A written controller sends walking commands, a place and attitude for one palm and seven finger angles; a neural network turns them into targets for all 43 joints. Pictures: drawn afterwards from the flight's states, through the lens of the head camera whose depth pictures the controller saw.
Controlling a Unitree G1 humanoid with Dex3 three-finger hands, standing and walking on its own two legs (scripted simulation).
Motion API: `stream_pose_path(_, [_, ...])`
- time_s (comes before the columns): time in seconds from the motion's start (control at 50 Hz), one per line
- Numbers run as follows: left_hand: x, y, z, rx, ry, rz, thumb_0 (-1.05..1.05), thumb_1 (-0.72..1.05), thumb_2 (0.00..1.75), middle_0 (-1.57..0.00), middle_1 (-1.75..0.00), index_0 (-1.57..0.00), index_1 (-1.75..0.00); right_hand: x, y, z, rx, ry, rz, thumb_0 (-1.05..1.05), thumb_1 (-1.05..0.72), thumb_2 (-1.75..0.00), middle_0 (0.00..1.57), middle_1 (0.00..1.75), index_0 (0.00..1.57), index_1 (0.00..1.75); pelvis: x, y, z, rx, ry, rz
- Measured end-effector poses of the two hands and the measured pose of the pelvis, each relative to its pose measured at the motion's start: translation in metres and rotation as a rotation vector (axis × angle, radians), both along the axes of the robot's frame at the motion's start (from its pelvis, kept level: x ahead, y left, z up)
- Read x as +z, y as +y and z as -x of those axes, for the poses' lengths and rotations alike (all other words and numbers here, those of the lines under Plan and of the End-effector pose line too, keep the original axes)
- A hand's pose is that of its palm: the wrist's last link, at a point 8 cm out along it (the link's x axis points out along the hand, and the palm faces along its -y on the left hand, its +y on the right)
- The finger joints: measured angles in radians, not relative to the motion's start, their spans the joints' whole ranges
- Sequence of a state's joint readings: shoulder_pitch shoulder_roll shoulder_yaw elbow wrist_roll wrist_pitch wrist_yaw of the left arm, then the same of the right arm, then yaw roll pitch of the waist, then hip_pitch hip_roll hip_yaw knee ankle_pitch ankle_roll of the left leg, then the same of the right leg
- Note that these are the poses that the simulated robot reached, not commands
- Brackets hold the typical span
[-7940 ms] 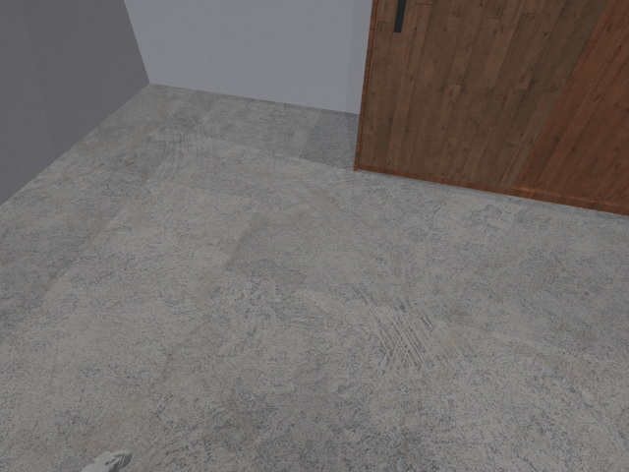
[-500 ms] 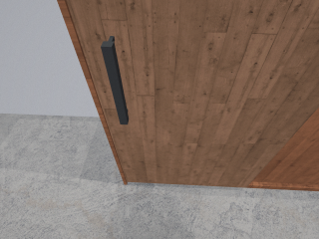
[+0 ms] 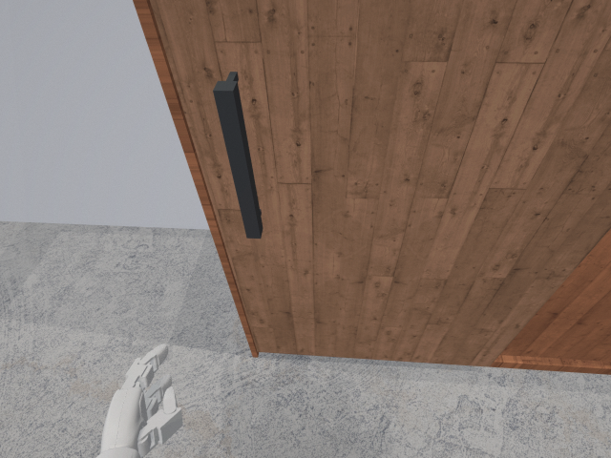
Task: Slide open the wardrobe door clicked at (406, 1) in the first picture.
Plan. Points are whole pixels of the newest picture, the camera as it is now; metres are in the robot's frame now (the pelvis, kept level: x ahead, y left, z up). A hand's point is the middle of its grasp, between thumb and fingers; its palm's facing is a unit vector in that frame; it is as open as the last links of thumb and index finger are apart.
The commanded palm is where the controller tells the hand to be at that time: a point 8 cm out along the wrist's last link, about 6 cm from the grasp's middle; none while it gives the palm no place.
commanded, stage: raise the hand with hooked fingers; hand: left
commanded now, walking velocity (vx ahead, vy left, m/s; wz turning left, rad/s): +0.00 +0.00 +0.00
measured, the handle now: (245, 164) +0.53 +0.14 +0.10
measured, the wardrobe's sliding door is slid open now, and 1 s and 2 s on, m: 0.00 0.00 0.00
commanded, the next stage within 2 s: move the hooked fingers beside the handle in 1.94 s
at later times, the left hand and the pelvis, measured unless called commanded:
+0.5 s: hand (157, 403) +0.18 +0.20 +0.00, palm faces -0.04 -1.00 -0.09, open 10.1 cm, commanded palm +0.15 +0.27 -0.01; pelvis -0.04 +0.01 -0.08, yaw +2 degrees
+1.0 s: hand (123, 360) +0.23 +0.25 +0.03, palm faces +0.02 -1.00 -0.06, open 13.0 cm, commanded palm +0.20 +0.31 +0.04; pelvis -0.01 +0.02 -0.05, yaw +0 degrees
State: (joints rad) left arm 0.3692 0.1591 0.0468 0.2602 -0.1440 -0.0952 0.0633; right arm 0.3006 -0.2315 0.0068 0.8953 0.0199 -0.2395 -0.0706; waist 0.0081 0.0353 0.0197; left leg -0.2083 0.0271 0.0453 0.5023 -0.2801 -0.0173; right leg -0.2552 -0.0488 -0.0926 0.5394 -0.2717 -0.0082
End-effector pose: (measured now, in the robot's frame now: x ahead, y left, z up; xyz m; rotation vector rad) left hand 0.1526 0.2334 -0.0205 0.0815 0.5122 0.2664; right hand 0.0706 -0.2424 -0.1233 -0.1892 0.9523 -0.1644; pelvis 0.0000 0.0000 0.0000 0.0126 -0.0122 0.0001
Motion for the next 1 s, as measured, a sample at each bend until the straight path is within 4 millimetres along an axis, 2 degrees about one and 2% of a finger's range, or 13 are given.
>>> stream_pose_path(0.06, [0.032, -0.004, -0.039, -0.09, -0.313, 0.034, 0.02, 0.82, 0.86, -0.2, -0.35, -0.2, -0.35, 0.021, -0.008, -0.039, 0.033, -0.2, 0.033, 0.01, -0.91, -0.9, 0.2, 0.3, 0.2, 0.3, -0.009, 0.0, 0.01, 0.002, 0.053, -0.004])
stream_pose_path(0.12, [0.033, -0.013, -0.045, -0.213, -0.508, 0.092, 0.01, 0.77, 0.84, -0.2, -0.39, -0.2, -0.39, 0.041, -0.016, -0.071, 0.082, -0.363, 0.068, 0.01, -0.91, -0.9, 0.2, 0.3, 0.2, 0.3, -0.025, 0.0, 0.02, -0.016, 0.102, -0.008])
stream_pose_path(0.2, [-0.002, -0.014, -0.016, -0.329, -0.519, 0.11, 0.01, 0.68, 0.8, -0.21, -0.44, -0.21, -0.44, 0.049, -0.02, -0.102, 0.149, -0.483, 0.111, 0.01, -0.91, -0.9, 0.2, 0.3, 0.2, 0.3, -0.052, 0.001, 0.028, -0.025, 0.159, -0.016])
stream_pose_path(0.26, [-0.035, 0.001, 0.014, -0.261, -0.413, 0.137, 0.01, 0.61, 0.77, -0.22, -0.49, -0.22, -0.49, 0.045, -0.014, -0.116, 0.187, -0.502, 0.128, 0.01, -0.9, -0.9, 0.2, 0.3, 0.2, 0.3, -0.067, 0.001, 0.032, -0.013, 0.177, -0.01])
stream_pose_path(0.3, [-0.042, 0.013, 0.028, -0.192, -0.379, 0.124, 0.01, 0.56, 0.75, -0.22, -0.52, -0.23, -0.52, 0.038, -0.005, -0.121, 0.213, -0.498, 0.129, 0.01, -0.9, -0.9, 0.2, 0.3, 0.2, 0.3, -0.074, 0.002, 0.034, 0.0, 0.179, 0.004])
stream_pose_path(0.38, [-0.014, 0.03, 0.032, -0.152, -0.471, 0.029, 0.02, 0.46, 0.71, -0.23, -0.58, -0.23, -0.57, 0.016, 0.021, -0.117, 0.255, -0.454, 0.089, 0.01, -0.9, -0.9, 0.2, 0.3, 0.2, 0.3, -0.079, 0.004, 0.036, 0.023, 0.173, 0.038])
stream_pose_path(0.44, [0.013, 0.029, 0.014, -0.229, -0.577, -0.01, 0.02, 0.4, 0.69, -0.23, -0.62, -0.23, -0.62, -0.002, 0.041, -0.105, 0.263, -0.408, 0.038, 0.01, -0.9, -0.9, 0.2, 0.3, 0.2, 0.3, -0.08, 0.007, 0.038, 0.033, 0.171, 0.057])
stream_pose_path(0.5, [0.022, 0.024, -0.013, -0.336, -0.572, 0.001, 0.01, 0.32, 0.66, -0.23, -0.67, -0.23, -0.66, -0.015, 0.055, -0.086, 0.226, -0.356, -0.013, 0.01, -0.9, -0.9, 0.2, 0.3, 0.2, 0.3, -0.078, 0.01, 0.04, 0.032, 0.173, 0.062])
stream_pose_path(0.58, [0.011, 0.029, -0.037, -0.366, -0.411, 0.073, 0.01, 0.23, 0.62, -0.24, -0.73, -0.25, -0.72, -0.02, 0.058, -0.059, 0.139, -0.296, -0.049, 0.01, -0.9, -0.9, 0.21, 0.31, 0.2, 0.3, -0.069, 0.013, 0.037, 0.014, 0.176, 0.049])
stream_pose_path(0.68, [0.022, 0.049, -0.032, -0.241, -0.383, 0.065, 0.01, 0.12, 0.57, -0.25, -0.8, -0.25, -0.8, -0.011, 0.042, -0.04, 0.083, -0.26, -0.013, 0.01, -0.9, -0.9, 0.21, 0.31, 0.2, 0.3, -0.057, 0.017, 0.027, -0.002, 0.172, 0.038])
stream_pose_path(0.76, [0.039, 0.062, -0.026, -0.199, -0.473, -0.006, 0.01, 0.03, 0.53, -0.26, -0.86, -0.26, -0.86, -0.005, 0.026, -0.041, 0.11, -0.244, 0.044, 0.01, -0.9, -0.9, 0.21, 0.31, 0.2, 0.3, -0.055, 0.019, 0.023, 0.008, 0.165, 0.044])
stream_pose_path(0.86, [0.036, 0.061, -0.034, -0.257, -0.469, 0.01, 0.0, -0.09, 0.48, -0.26, -0.94, -0.27, -0.93, 0.003, 0.013, -0.056, 0.128, -0.269, 0.095, 0.01, -0.9, -0.9, 0.2, 0.3, 0.2, 0.3, -0.055, 0.02, 0.021, 0.017, 0.159, 0.049])
stream_pose_path(1.0, [0.052, 0.071, -0.051, -0.261, -0.48, 0.017, 0.0, -0.26, 0.41, -0.28, -1.04, -0.28, -1.04, 0.027, 0.015, -0.083, 0.123, -0.366, 0.099, 0.01, -0.9, -0.9, 0.2, 0.3, 0.2, 0.3, -0.045, 0.017, 0.012, 0.009, 0.137, 0.045])
